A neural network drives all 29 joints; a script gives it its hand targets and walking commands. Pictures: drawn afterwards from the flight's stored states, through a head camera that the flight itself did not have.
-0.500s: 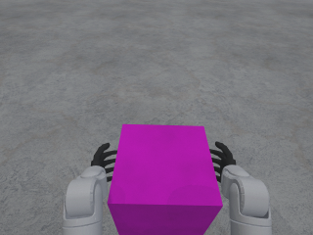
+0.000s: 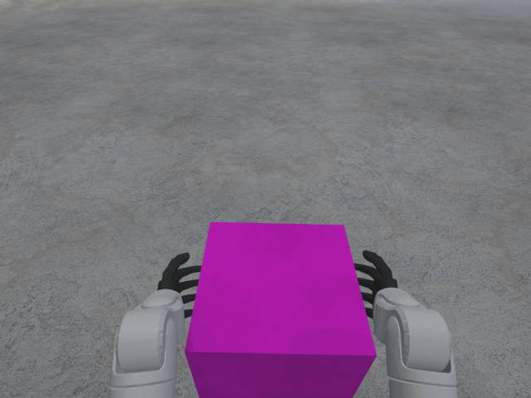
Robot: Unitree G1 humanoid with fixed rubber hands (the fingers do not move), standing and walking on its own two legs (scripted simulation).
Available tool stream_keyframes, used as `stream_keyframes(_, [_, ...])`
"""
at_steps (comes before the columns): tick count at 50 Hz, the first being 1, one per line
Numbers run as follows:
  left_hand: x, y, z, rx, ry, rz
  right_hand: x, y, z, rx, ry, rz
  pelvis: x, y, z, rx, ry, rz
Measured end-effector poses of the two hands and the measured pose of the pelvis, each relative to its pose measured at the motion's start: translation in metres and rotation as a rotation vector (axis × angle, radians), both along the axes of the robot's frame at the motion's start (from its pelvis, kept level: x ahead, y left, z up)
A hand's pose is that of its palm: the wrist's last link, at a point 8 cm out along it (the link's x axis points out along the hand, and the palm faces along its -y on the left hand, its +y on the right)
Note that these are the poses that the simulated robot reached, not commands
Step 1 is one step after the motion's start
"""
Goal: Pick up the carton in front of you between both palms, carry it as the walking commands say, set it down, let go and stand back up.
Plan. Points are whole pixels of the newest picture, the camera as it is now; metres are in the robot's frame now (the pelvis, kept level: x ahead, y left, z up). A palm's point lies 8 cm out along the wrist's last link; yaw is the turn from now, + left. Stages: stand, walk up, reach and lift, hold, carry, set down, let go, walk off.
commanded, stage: carry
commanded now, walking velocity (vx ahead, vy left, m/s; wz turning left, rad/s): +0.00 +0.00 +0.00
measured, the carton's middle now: (274, 323) +0.27 +0.00 +0.00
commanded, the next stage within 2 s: hold in 1.02 s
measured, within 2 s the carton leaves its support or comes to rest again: neither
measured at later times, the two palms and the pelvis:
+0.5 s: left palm (174, 325) +0.25 +0.15 +0.03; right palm (377, 323) +0.25 -0.15 +0.04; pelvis -0.03 +0.00 +0.00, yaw +0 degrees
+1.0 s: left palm (172, 322) +0.25 +0.15 +0.04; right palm (376, 320) +0.25 -0.15 +0.04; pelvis -0.03 +0.00 +0.00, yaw +0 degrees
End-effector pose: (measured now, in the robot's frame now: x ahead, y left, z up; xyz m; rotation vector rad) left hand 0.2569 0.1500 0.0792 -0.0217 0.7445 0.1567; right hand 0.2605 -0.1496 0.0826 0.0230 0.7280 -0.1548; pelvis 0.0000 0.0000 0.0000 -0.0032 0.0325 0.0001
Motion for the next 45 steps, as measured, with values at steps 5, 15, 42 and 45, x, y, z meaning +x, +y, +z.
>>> stream_keyframes(5, [-0.007,0.000,-0.009,0.011,0.008,-0.010,-0.007,0.000,-0.009,-0.009,0.008,0.007,-0.008,0.000,0.001,0.000,-0.003,0.000])
stream_keyframes(15, [-0.015,0.000,-0.024,0.038,-0.011,-0.031,-0.015,0.000,-0.024,-0.036,-0.012,0.029,-0.021,0.000,0.001,-0.001,-0.003,0.001])
stream_keyframes(42, [-0.004,0.003,-0.041,0.057,-0.072,-0.041,-0.003,0.003,-0.041,-0.058,-0.072,0.045,-0.033,0.003,0.000,-0.002,0.001,0.002])
stream_keyframes(45, [-0.005,0.003,-0.043,0.058,-0.062,-0.043,-0.005,0.003,-0.042,-0.059,-0.063,0.045,-0.032,0.003,0.000,-0.002,-0.001,0.002])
